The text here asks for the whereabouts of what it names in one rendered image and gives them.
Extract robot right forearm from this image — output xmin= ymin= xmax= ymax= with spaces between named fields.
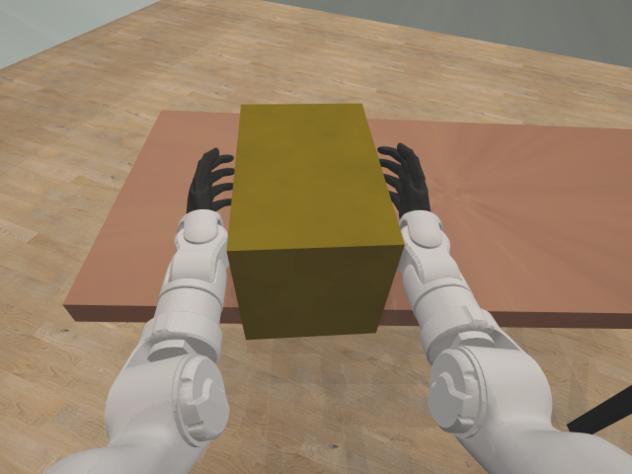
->
xmin=397 ymin=210 xmax=552 ymax=415

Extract left robot upper arm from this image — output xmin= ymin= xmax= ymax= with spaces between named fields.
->
xmin=42 ymin=354 xmax=230 ymax=474

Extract robot right hand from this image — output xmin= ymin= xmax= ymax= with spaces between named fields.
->
xmin=377 ymin=143 xmax=431 ymax=219

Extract robot left hand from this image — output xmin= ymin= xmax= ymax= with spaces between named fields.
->
xmin=187 ymin=147 xmax=235 ymax=213

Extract carton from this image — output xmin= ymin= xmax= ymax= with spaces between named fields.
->
xmin=226 ymin=104 xmax=405 ymax=340

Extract right robot upper arm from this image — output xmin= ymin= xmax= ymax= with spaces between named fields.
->
xmin=428 ymin=345 xmax=632 ymax=474

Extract table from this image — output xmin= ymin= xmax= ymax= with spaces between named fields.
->
xmin=62 ymin=111 xmax=632 ymax=435

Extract robot left forearm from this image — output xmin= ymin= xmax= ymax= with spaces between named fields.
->
xmin=105 ymin=209 xmax=229 ymax=435

